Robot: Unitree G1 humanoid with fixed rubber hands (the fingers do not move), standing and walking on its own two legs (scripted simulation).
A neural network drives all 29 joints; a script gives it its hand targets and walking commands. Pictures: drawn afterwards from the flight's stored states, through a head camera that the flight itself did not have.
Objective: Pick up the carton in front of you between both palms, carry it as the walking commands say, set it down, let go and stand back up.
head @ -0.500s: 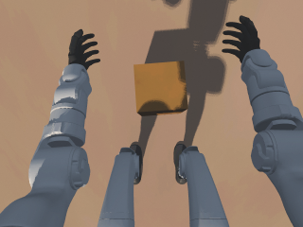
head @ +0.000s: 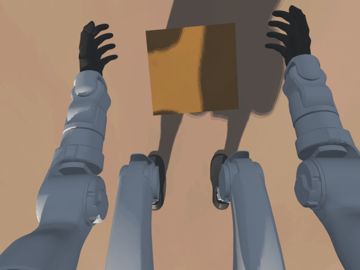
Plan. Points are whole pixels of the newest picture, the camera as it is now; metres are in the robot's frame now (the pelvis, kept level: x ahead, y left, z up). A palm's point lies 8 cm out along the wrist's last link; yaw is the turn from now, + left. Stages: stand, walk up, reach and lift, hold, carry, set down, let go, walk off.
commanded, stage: reach and lift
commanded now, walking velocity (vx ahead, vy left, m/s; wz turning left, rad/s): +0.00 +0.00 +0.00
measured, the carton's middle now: (191, 77) +0.48 -0.02 -0.39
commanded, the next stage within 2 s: none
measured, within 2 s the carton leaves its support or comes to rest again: leaves its support in 1.32 s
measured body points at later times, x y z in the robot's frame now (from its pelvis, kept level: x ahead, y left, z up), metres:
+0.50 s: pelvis -0.04 +0.00 -0.14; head +0.33 -0.02 +0.11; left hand +0.50 +0.18 -0.33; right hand +0.50 -0.21 -0.33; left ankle +0.08 +0.13 -0.48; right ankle +0.08 -0.12 -0.48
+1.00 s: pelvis -0.04 +0.00 -0.13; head +0.33 -0.01 +0.12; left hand +0.50 +0.14 -0.32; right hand +0.50 -0.17 -0.32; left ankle +0.08 +0.13 -0.48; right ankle +0.08 -0.12 -0.48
